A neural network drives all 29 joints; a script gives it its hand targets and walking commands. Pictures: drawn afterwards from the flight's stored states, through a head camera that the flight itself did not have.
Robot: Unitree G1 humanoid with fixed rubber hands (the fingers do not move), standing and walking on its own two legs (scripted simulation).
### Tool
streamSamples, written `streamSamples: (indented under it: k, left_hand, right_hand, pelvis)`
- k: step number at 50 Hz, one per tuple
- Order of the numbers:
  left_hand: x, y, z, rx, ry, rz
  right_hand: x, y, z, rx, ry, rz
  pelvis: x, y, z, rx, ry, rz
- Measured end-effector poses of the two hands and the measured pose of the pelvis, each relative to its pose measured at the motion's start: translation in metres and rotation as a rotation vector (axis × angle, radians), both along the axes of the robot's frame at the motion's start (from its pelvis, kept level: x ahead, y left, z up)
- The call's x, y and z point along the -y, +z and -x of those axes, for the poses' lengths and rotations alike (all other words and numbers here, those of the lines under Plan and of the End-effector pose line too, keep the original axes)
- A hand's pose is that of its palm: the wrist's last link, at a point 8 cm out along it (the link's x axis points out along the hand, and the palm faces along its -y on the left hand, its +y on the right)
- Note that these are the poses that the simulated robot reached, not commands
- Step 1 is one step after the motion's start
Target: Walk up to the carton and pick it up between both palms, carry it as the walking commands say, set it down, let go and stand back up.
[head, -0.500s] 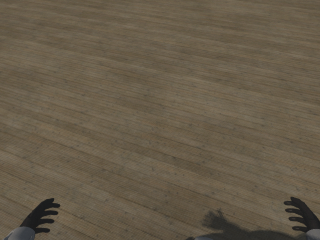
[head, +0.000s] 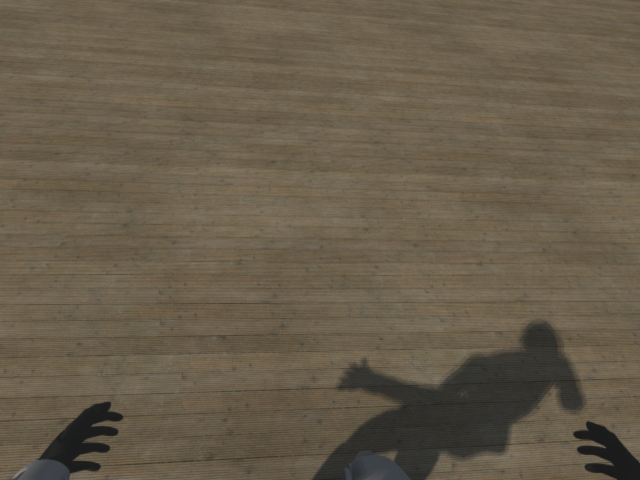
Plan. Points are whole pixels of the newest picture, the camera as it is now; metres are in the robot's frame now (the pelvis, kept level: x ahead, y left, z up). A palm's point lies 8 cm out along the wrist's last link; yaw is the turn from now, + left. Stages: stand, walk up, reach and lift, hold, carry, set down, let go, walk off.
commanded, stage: walk up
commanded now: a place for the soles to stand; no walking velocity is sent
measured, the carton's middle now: out of the picture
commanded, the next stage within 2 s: none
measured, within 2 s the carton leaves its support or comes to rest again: neither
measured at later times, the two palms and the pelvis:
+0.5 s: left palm (234, 333) +0.32 +0.13 -0.06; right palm out of the picture -0.04 -0.48 -0.08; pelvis +0.03 -0.10 -0.01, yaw -28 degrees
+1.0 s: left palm (474, 269) +0.45 -0.25 -0.04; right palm out of the picture -0.22 -0.50 -0.07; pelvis +0.07 -0.24 -0.01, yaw -58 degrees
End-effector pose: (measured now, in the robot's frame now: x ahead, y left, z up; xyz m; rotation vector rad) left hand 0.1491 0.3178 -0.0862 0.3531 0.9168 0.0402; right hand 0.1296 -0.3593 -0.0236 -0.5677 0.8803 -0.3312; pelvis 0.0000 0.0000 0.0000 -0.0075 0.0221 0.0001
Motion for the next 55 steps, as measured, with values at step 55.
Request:
streamSamples:
  k: [55]
  left_hand:
    - [0.597, 0.032, -0.318, 0.099, -1.082, -0.013]
  right_hand:
    - [0.135, -0.046, 0.339, -0.109, -1.117, -0.146]
  pelvis:
    - [0.267, -0.008, -0.087, -0.023, -1.127, -0.001]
